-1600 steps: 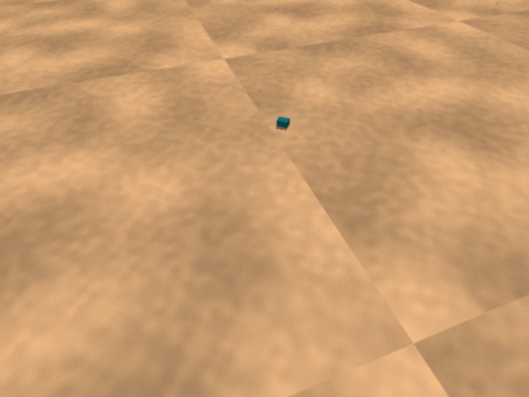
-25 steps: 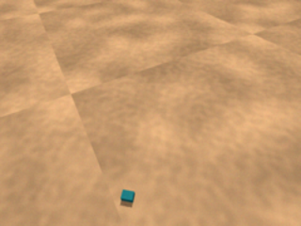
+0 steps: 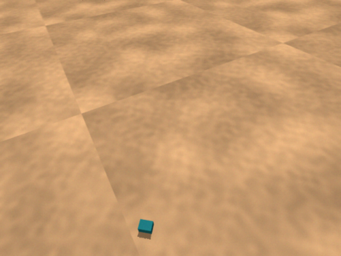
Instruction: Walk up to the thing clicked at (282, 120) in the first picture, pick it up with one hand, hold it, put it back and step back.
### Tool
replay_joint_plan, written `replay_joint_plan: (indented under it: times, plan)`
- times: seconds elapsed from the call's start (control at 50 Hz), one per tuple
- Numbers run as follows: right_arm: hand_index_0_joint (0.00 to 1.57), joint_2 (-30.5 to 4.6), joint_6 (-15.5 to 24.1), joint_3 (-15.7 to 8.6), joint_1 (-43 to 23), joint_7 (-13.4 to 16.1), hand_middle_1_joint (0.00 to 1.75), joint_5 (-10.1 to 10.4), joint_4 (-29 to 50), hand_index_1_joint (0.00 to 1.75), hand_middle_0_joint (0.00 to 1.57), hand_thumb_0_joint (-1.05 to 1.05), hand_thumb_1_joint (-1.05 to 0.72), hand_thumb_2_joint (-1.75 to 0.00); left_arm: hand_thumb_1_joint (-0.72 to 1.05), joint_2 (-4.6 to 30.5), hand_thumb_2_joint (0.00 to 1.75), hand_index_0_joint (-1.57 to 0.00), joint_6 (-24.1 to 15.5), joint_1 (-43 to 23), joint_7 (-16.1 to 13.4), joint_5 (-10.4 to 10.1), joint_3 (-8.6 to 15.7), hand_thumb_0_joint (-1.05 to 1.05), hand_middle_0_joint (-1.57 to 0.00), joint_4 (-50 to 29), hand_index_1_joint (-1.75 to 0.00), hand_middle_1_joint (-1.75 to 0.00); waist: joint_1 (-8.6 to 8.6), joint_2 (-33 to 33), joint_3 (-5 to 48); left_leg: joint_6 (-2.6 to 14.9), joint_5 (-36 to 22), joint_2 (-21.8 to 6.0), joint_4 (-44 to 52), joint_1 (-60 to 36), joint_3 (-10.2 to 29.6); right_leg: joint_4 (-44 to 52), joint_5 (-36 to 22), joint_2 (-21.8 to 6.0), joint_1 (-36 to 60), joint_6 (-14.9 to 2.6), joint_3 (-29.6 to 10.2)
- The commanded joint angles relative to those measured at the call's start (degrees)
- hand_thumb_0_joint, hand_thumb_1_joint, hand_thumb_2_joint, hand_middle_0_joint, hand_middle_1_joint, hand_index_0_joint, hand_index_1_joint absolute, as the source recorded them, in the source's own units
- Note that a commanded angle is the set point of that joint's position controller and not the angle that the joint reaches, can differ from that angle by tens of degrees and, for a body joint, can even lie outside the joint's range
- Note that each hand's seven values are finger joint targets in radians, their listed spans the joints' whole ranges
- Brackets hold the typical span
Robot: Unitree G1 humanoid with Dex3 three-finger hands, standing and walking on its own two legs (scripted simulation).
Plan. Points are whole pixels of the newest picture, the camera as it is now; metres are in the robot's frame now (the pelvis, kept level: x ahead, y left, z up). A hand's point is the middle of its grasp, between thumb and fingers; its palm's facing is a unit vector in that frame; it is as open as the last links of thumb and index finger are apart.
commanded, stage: stand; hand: left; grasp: from above
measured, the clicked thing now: (145, 226) +0.46 +0.20 -0.76
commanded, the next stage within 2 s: step back in 1.52 s
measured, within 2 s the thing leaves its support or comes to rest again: neither
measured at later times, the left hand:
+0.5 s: hand out of the picture +0.07 +0.23 -0.16, palm faces +0.00 -0.95 -0.32, open 7.4 cm
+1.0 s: hand out of the picture +0.09 +0.23 -0.16, palm faces -0.01 -0.95 -0.32, open 7.4 cm
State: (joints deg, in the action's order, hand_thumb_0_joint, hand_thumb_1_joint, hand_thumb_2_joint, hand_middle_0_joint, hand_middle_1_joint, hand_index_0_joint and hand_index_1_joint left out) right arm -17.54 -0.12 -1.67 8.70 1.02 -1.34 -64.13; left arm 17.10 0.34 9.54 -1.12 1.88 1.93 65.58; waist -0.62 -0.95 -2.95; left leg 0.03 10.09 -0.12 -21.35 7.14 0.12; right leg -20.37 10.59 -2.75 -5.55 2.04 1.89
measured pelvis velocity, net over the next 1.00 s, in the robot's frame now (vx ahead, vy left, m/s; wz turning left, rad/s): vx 0.02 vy -0.01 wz -0.02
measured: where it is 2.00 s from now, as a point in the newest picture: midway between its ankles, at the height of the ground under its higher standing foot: outside the picture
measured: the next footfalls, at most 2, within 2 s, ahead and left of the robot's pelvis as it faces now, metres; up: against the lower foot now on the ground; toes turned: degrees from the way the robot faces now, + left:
none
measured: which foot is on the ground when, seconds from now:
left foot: down 0.00-1.00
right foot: down 0.00-1.00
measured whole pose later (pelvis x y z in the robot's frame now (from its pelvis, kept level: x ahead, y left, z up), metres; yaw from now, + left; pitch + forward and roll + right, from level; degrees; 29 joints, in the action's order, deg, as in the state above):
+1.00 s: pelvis +0.02 -0.01 +0.00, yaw -1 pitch -3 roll +0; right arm -17.7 0.3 -0.4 6.7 0.8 -0.9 -65.2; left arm 17.3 0.0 6.5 -0.3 1.0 1.6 66.0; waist -0.1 -0.6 -3.1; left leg -1.0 10.7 -1.4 -18.7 5.4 -0.6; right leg -18.1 11.0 -1.5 -4.4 1.1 1.2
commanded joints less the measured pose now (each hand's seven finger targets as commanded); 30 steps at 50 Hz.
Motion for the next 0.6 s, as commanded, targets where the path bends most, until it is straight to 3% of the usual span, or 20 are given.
replay_joint_plan:
  times: [0.0,0.12,0.52,0.56,0.58]
  plan:
    - [0.2,-10.55,1.28,-1.72,-2.69,0.33,0.3,-0.02,3.21,0.3,0.2,0.0,-0.9,-0.9,0.9,11.13,0.9,-0.2,-1.55,-2.36,-0.9,-0.15,1.81,0.0,-0.2,-2.72,-0.3,-0.3,0.11,1.77,0.84,1.4,-0.44,-5.59,5.08,0.91,5.91,4.95,-0.16,-4.58,-1.4,-2.03,-4.6]
    - [0.2,-11.21,1.22,-1.36,-2.96,0.4,0.3,-0.01,2.41,0.3,0.2,0.0,-0.9,-0.9,0.9,11.1,0.9,-0.2,-1.46,-2.42,-0.68,-0.45,1.71,0.0,-0.2,-2.14,-0.3,-0.3,0.04,0.02,0.25,1.46,1.48,-5.97,5.48,1.46,5.89,5.18,-0.06,-4.47,-1.21,-2.12,-4.8]
    - [0.2,-11.75,1.61,-0.79,-2.7,0.37,0.3,0.21,1.63,0.3,0.2,0.0,-0.9,-0.9,0.9,11.54,0.9,-0.2,-1.6,-4.2,-0.34,-0.81,1.68,0.0,-0.2,-2.18,-0.3,-0.3,0.55,0.81,2.76,1.04,-7.21,-6.77,5.15,-1.23,4.72,4.74,-6.64,-4.69,0.58,-2.35,-5.11]
    - [0.2,-10.33,1.43,-0.39,-2.92,0.36,0.3,0.34,1.23,0.3,0.2,0.0,-0.9,-0.9,0.9,10.25,0.9,-0.2,-1.41,-3.78,-0.35,-0.98,1.32,0.0,-0.2,-1.67,-0.3,-0.3,0.33,0.63,2.76,0.93,-7.58,-6.57,5.34,-1.41,4.56,4.59,-6.97,-4.36,0.52,-2.29,-4.72]
    - [0.2,-11.93,1.59,-0.78,-3.26,0.48,0.3,0.18,1.72,0.3,0.2,0.0,-0.9,-0.9,0.9,11.34,0.9,-0.2,-1.48,-3.93,-0.31,-0.79,1.65,0.0,-0.2,-2.21,-0.3,-0.3,0.41,0.02,3.21,1.18,-8.51,-6.96,4.78,-1.55,4.34,4.46,-8.72,-4.86,0.9,-2.44,-5.08]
